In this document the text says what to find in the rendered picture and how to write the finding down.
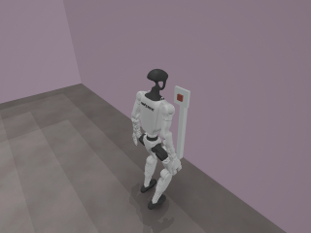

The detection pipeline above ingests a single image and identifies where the robot left forearm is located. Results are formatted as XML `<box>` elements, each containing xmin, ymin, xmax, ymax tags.
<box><xmin>131</xmin><ymin>116</ymin><xmax>141</xmax><ymax>134</ymax></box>

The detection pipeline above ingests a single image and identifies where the left robot upper arm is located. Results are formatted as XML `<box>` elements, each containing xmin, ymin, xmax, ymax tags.
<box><xmin>131</xmin><ymin>90</ymin><xmax>148</xmax><ymax>120</ymax></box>

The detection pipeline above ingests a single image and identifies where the right robot upper arm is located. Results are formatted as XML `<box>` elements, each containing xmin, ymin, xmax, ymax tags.
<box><xmin>159</xmin><ymin>101</ymin><xmax>175</xmax><ymax>140</ymax></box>

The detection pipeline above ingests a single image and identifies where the robot right forearm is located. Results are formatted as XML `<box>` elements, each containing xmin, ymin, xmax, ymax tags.
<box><xmin>163</xmin><ymin>132</ymin><xmax>178</xmax><ymax>161</ymax></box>

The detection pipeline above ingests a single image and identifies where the left robot hand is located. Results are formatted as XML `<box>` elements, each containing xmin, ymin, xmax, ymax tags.
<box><xmin>132</xmin><ymin>131</ymin><xmax>142</xmax><ymax>146</ymax></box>

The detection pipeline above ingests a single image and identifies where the panel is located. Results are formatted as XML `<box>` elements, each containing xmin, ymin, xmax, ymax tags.
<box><xmin>174</xmin><ymin>85</ymin><xmax>190</xmax><ymax>159</ymax></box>

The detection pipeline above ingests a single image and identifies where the right robot hand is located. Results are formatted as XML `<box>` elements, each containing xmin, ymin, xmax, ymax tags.
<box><xmin>169</xmin><ymin>158</ymin><xmax>182</xmax><ymax>176</ymax></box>

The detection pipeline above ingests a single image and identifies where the left robot foot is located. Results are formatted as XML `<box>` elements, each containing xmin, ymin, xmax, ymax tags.
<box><xmin>140</xmin><ymin>179</ymin><xmax>156</xmax><ymax>193</ymax></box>

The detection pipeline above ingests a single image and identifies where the button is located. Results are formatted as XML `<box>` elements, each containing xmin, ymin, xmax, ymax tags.
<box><xmin>177</xmin><ymin>93</ymin><xmax>184</xmax><ymax>102</ymax></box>

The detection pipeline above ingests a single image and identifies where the robot torso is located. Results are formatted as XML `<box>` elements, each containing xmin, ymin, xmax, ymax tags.
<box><xmin>140</xmin><ymin>91</ymin><xmax>167</xmax><ymax>153</ymax></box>

